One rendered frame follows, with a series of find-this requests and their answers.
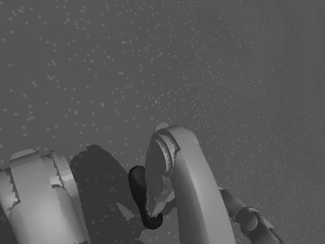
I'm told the right robot arm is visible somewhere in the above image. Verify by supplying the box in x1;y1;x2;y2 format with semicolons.
235;206;290;244

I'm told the right robot hand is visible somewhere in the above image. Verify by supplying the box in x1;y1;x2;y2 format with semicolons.
218;186;247;225

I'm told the right robot foot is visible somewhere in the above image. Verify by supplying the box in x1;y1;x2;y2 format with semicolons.
128;166;163;230

